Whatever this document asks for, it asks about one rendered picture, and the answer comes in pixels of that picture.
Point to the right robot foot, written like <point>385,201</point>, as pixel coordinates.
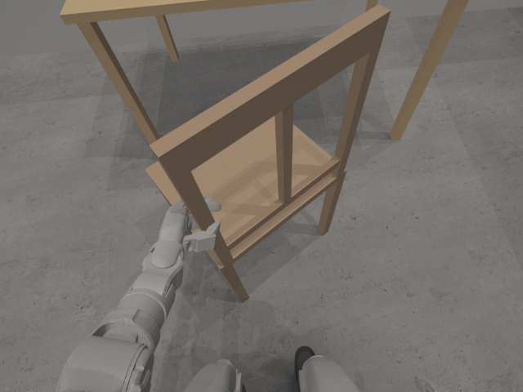
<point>302,355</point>

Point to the right robot shin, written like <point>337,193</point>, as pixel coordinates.
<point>313,358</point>

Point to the table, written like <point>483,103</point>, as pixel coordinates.
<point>86,13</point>

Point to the robot left hand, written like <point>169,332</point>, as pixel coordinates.
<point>177,224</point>

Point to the robot right hand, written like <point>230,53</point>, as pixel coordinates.
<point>427,385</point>

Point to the robot left forearm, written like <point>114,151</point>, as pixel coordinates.
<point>144,308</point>

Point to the left robot upper arm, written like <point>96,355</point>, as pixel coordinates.
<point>103,364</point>

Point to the chair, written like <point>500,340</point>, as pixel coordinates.
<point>246,153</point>

